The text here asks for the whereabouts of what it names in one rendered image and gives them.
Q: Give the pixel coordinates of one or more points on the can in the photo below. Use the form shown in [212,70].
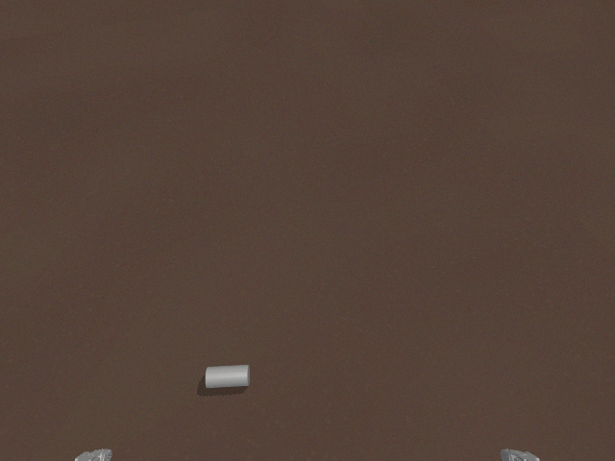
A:
[227,376]

